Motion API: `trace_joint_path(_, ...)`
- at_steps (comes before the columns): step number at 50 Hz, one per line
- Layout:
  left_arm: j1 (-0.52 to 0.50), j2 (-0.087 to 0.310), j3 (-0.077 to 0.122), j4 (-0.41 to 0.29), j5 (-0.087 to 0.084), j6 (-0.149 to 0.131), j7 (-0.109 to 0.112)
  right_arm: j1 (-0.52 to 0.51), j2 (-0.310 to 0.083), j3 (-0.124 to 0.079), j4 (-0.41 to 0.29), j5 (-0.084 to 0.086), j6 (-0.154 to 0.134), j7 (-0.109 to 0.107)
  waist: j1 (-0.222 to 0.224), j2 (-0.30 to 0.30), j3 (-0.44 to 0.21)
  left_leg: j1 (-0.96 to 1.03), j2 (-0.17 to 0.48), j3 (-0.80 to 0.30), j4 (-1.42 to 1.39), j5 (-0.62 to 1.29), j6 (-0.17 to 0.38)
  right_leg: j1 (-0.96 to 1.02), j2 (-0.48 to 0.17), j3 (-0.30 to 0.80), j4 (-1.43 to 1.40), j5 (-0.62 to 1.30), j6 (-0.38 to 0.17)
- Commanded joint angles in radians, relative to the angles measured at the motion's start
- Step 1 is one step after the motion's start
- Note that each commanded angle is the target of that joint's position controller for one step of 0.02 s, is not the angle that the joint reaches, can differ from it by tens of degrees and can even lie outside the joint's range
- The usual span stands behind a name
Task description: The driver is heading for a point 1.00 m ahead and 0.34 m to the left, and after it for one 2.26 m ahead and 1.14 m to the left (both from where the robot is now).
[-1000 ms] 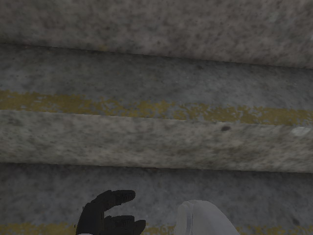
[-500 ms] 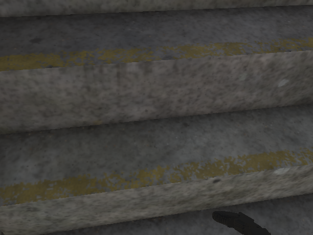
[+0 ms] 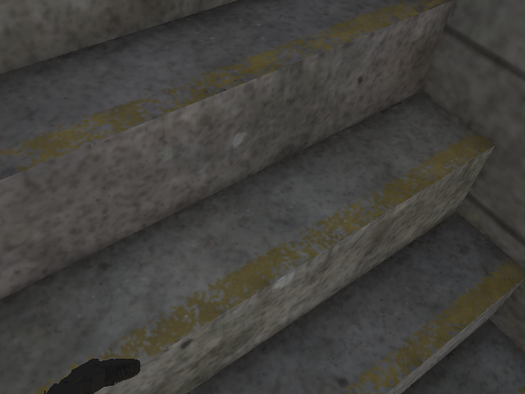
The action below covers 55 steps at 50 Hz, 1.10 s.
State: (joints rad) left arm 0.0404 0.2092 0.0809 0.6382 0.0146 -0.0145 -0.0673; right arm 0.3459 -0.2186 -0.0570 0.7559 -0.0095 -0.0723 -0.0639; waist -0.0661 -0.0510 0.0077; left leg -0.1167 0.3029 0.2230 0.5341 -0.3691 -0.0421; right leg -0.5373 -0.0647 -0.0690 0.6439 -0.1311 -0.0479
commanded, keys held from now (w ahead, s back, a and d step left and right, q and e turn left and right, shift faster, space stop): w+q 0.96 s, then w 0.04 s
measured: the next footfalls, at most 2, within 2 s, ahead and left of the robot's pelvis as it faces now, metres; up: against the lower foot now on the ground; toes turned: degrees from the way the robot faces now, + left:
right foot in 0.02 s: +0.15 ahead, -0.14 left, +0.00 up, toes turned -4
left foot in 0.78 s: +0.22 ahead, +0.21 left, +0.26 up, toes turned +25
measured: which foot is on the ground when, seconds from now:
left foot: down 0.00-0.02, up 0.04-0.76, down 0.78-1.00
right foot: up 0.00-0.00, down 0.02-0.78, up 0.80-1.00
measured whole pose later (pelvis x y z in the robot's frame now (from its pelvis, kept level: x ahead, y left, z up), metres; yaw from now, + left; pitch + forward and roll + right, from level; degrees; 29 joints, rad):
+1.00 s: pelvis +0.04 +0.06 +0.13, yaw +28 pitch -1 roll -2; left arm 0.17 0.14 0.01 0.64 0.04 -0.03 -0.03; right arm 0.18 -0.21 -0.05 0.82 -0.06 0.04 -0.11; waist 0.07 0.04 -0.05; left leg -0.92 -0.10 0.03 1.24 -0.52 0.08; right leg -0.74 0.06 -0.05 1.72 0.00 -0.01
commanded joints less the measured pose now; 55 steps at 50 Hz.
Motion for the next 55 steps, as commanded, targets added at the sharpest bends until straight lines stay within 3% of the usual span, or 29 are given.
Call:
trace_joint_path(1,0.284,0.103,0.062,0.048,0.034,-0.017,-0.01,-0.082,-0.049,-0.009,-0.082,0.014,0.008,0.054,0.194,0.137,-0.117,-0.277,-0.101,-0.019,0.445,0.123,0.133,0.5,0.024,0.029,-0.168,0.014,0.069)
trace_joint_path(2,0.318,0.234,0.076,0.051,0.044,-0.006,0.011,0.03,0.007,0.003,-0.137,0.051,0.008,0.083,0.146,-0.205,-0.285,-0.613,-0.199,-0.067,0.719,-0.047,0.036,0.766,-0.22,0.379,-0.198,-0.01,0.047)
trace_joint_path(3,0.339,0.261,0.093,0.034,0.043,0.0,0.022,0.038,-0.006,-0.012,-0.108,0.048,0.005,0.071,0.183,-0.261,-0.413,-0.583,-0.224,-0.193,1.087,0.018,0.017,0.625,-0.295,0.654,-0.423,-0.488,0.0)
trace_joint_path(4,0.291,0.157,0.059,0.035,0.058,0.001,0.041,-0.094,0.007,-0.021,-0.126,0.028,-0.011,0.057,0.173,-0.239,-0.249,-0.652,-0.243,-0.247,1.305,0.121,0.02,0.521,-0.166,0.626,-0.414,-0.391,0.055)
trace_joint_path(5,0.285,0.155,0.045,0.068,0.073,-0.017,0.062,-0.22,0.057,-0.005,-0.162,-0.013,-0.013,0.053,0.145,-0.16,-0.109,-0.783,-0.242,-0.258,1.383,0.212,0.027,0.511,-0.138,0.453,-0.325,-0.101,0.024)
trace_joint_path(7,0.321,0.073,0.023,0.125,0.059,-0.058,0.075,-0.135,0.049,0.005,-0.124,-0.044,-0.043,0.061,0.103,-0.074,-0.145,-0.791,-0.283,-0.304,1.387,0.284,0.063,0.545,-0.14,0.313,-0.195,0.227,-0.022)
trace_joint_path(10,0.331,0.024,0.01,0.148,0.04,-0.111,0.073,-0.197,0.032,0.007,-0.116,-0.032,-0.045,0.064,0.1,-0.079,-0.196,-0.82,-0.335,-0.311,1.427,0.303,0.079,0.538,-0.189,0.318,-0.253,-0.07,-0.09)
trace_joint_path(13,0.364,-0.015,-0.001,0.192,0.029,-0.147,0.082,-0.181,0.034,0.005,-0.098,-0.046,-0.013,0.063,0.07,-0.087,-0.098,-0.817,-0.339,-0.305,1.439,0.383,0.107,0.361,-0.249,0.321,-0.34,-0.225,-0.128)
trace_joint_path(21,0.472,0.016,0.005,0.288,0.058,-0.161,0.12,-0.405,0.136,0.031,-0.225,-0.025,0.043,0.006,0.094,0.014,0.013,-1.215,-0.33,-0.327,2.015,0.214,0.173,0.407,-0.385,0.218,-0.469,-0.35,-0.154)
trace_joint_path(25,0.498,0.014,-0.002,0.339,0.058,-0.167,0.098,-0.449,0.167,0.041,-0.245,-0.001,0.057,0.001,0.101,0.044,0.05,-1.397,-0.307,-0.312,2.126,0.132,0.174,0.468,-0.39,0.095,-0.478,-0.282,-0.132)
trace_joint_path(29,0.41,0.077,0.001,0.335,0.051,-0.152,0.11,-0.552,0.148,0.049,-0.306,0.015,0.08,0.021,0.054,0.001,0.052,-1.238,-0.263,-0.235,1.802,0.158,0.179,0.357,-0.342,-0.102,-0.595,-0.205,-0.112)
trace_joint_path(32,0.454,0.075,0.004,0.324,0.045,-0.121,0.132,-0.562,0.128,0.048,-0.321,0.018,0.092,0.02,0.088,-0.106,0.018,-1.239,-0.226,-0.196,1.627,0.093,0.178,0.52,-0.319,-0.153,-0.625,-0.184,-0.134)
trace_joint_path(34,0.346,0.058,-0.008,0.28,-0.007,-0.087,0.136,-0.454,0.17,0.099,-0.303,0.065,0.106,0.021,0.044,-0.159,0.053,-0.778,-0.209,-0.087,1.032,-0.298,0.228,0.309,-0.262,-0.32,-0.782,0.095,-0.17)
trace_joint_path(35,0.441,0.043,-0.023,0.27,-0.042,-0.076,0.147,-0.495,0.162,0.104,-0.295,0.068,0.098,0.011,0.118,-0.087,-0.011,-0.622,-0.28,-0.093,0.955,-0.41,0.25,0.341,-0.226,-0.285,-0.627,0.618,-0.193)
trace_joint_path(36,0.558,0.044,-0.039,0.282,-0.068,-0.065,0.146,-0.38,0.133,0.087,-0.216,0.066,0.081,0.023,0.18,-0.002,-0.259,-0.31,-0.417,-0.014,0.987,-0.351,0.256,0.312,-0.214,-0.232,-0.502,0.971,-0.235)
trace_joint_path(37,0.442,0.215,-0.011,0.231,-0.055,-0.1,0.128,-0.062,0.093,0.053,-0.17,0.064,0.092,-0.01,0.009,-0.093,-0.433,-0.1,-0.409,-0.151,0.963,-0.29,0.242,0.286,-0.254,-0.228,-0.35,1.056,-0.238)
trace_joint_path(38,0.351,0.324,0.024,0.183,-0.048,-0.123,0.096,0.169,0.005,0.018,-0.107,0.06,0.098,-0.031,-0.073,-0.054,-0.575,0.043,-0.443,-0.257,0.887,-0.338,0.208,0.273,-0.26,-0.203,-0.169,0.929,-0.231)
trace_joint_path(39,0.223,0.292,0.027,0.13,-0.025,-0.133,0.066,0.285,-0.068,-0.021,-0.056,0.023,0.117,-0.041,-0.13,0.023,-0.586,0.107,-0.445,-0.356,0.776,-0.373,0.205,0.174,-0.261,-0.143,0.051,0.696,-0.229)
trace_joint_path(40,0.043,0.136,0.001,0.065,0.008,-0.119,0.034,0.304,-0.185,-0.069,-0.016,-0.025,0.146,-0.032,-0.17,0.237,-0.477,0.038,-0.387,-0.692,0.4,-0.678,0.24,-0.106,-0.114,-0.038,0.42,0.006,-0.179)
trace_joint_path(41,0.063,-0.031,-0.027,-0.034,0.035,-0.069,0.01,-0.061,-0.264,-0.088,-0.144,-0.044,0.152,-0.052,-0.038,0.469,-0.415,-0.248,-0.255,-1.182,-0.099,-1.252,0.219,-0.287,0.048,0.225,0.939,-0.076,-0.101)
trace_joint_path(42,0.0,-0.088,-0.033,-0.121,0.051,-0.034,0.02,-0.389,-0.212,-0.053,-0.253,-0.045,0.145,-0.059,0.058,0.403,-0.36,-0.49,-0.213,-1.253,-0.165,-1.171,0.136,-0.288,0.086,0.299,1.302,0.008,-0.022)
trace_joint_path(44,0.186,-0.11,-0.058,-0.098,0.091,-0.002,0.047,-0.472,-0.077,-0.005,-0.154,-0.031,0.113,-0.052,0.237,0.16,-0.171,-0.782,-0.258,-0.871,0.113,-0.914,0.116,-0.273,0.11,0.154,1.305,0.044,0.046)
trace_joint_path(45,0.3,-0.079,-0.055,-0.028,0.083,-0.002,0.05,-0.437,-0.036,0.008,-0.102,-0.023,0.084,-0.047,0.259,0.096,-0.143,-0.835,-0.285,-0.719,0.203,-0.773,0.125,-0.216,0.112,0.1,1.262,0.118,0.051)
trace_joint_path(48,0.505,-0.018,-0.052,0.101,0.021,0.007,0.03,-0.513,-0.035,0.006,-0.077,-0.044,0.057,-0.04,0.338,0.125,-0.094,-1.092,-0.322,-0.44,0.253,-0.524,0.146,0.076,0.146,-0.036,1.11,0.2,0.064)
trace_joint_path(51,0.768,0.059,-0.046,0.184,0.006,0.0,0.054,-0.822,0.018,0.023,-0.246,-0.087,0.061,-0.042,0.405,0.199,0.012,-1.404,-0.341,-0.348,0.349,-0.333,0.064,0.368,0.128,-0.011,0.789,0.007,-0.051)
trace_joint_path(52,0.882,0.052,-0.054,0.217,0.005,-0.009,0.06,-0.924,0.049,0.033,-0.292,-0.066,0.06,-0.054,0.475,0.087,0.084,-1.477,-0.403,-0.213,0.563,-0.262,-0.02,0.461,0.061,-0.01,0.354,0.069,-0.128)
trace_joint_path(53,0.793,0.038,-0.062,0.205,-0.005,-0.019,0.085,-0.902,0.144,0.054,-0.279,-0.001,0.064,-0.076,0.476,-0.274,0.181,-1.391,-0.545,-0.093,1.23,-0.186,-0.036,0.29,-0.122,0.101,-0.235,0.236,-0.236)
trace_joint_path(54,0.315,-0.036,-0.087,0.119,-0.023,-0.015,0.081,-0.42,0.189,0.063,-0.203,-0.005,0.068,-0.114,0.142,-0.471,0.052,-1.099,-0.552,-0.3,1.84,-0.249,0.068,0.124,-0.043,-0.07,-0.283,0.509,-0.132)
trace_joint_path(55,0.094,-0.015,-0.092,0.077,-0.024,-0.007,0.106,-0.132,0.176,0.051,-0.171,0.003,0.062,-0.108,-0.061,-0.228,-0.163,-0.887,-0.588,-0.448,1.984,-0.231,0.104,0.166,-0.026,-0.064,-0.319,0.498,-0.053)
